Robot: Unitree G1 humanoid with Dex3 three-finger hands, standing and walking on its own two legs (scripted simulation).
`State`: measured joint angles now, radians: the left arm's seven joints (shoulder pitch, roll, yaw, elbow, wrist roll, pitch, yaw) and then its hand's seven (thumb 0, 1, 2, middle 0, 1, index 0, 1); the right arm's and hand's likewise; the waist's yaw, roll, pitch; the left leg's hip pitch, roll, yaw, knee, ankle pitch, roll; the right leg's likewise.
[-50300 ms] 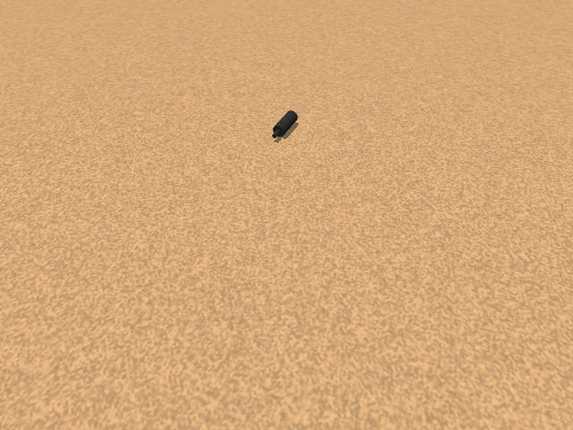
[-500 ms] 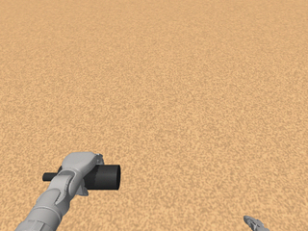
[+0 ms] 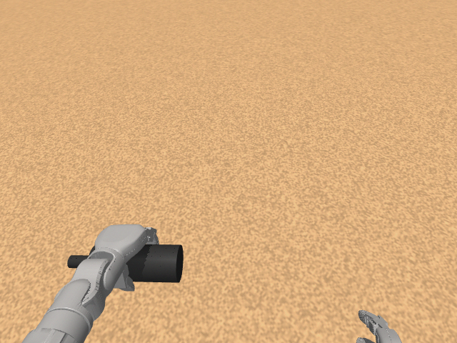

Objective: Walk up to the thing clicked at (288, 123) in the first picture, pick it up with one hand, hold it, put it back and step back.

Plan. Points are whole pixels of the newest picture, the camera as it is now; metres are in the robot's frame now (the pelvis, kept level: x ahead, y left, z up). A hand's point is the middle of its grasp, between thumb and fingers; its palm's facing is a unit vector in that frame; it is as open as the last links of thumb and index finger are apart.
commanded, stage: hold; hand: left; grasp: from above
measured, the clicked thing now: (125, 262) +0.30 +0.23 -0.07
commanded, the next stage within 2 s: crouch in 0.78 s
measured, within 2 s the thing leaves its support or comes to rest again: neither
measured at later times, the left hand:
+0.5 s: hand (127, 255) +0.30 +0.21 -0.03, palm faces -0.49 -0.03 -0.87, open 10.1 cm
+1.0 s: hand (129, 252) +0.31 +0.21 -0.04, palm faces -0.50 -0.03 -0.87, open 10.2 cm
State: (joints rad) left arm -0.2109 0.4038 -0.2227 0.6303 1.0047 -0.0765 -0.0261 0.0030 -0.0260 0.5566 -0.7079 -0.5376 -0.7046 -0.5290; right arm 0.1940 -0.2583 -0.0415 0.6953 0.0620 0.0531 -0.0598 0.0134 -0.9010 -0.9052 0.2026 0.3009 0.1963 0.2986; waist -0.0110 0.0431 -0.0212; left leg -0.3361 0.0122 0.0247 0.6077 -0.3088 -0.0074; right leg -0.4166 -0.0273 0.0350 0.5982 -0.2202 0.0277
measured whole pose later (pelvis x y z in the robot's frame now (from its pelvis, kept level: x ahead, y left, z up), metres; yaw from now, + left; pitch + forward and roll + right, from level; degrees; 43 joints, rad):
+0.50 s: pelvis +0.01 +0.00 +0.01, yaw +0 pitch +1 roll +1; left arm -0.22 0.41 -0.22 0.60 0.99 -0.08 -0.07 0.00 -0.04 0.59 -0.69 -0.59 -0.69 -0.58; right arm 0.17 -0.25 -0.03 0.69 0.07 0.06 -0.07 0.01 -0.90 -0.91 0.20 0.30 0.20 0.30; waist 0.00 0.05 0.00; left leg -0.27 0.01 0.03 0.54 -0.29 -0.01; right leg -0.36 -0.03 0.03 0.54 -0.21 0.03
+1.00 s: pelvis +0.02 +0.00 +0.01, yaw +0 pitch +2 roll +0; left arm -0.22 0.41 -0.22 0.63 1.00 -0.09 -0.05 0.00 -0.05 0.63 -0.67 -0.62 -0.67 -0.61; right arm 0.18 -0.25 -0.04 0.69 0.07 0.09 -0.07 0.01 -0.90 -0.91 0.20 0.30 0.20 0.30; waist -0.01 0.04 -0.01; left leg -0.25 0.01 0.02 0.52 -0.29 -0.01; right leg -0.34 -0.03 0.03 0.52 -0.21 0.03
